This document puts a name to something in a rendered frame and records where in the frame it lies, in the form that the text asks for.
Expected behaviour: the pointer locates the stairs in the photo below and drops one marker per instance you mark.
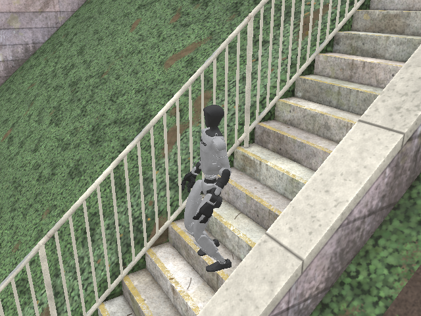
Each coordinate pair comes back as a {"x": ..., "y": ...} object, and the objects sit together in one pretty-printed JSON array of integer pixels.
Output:
[{"x": 269, "y": 173}]

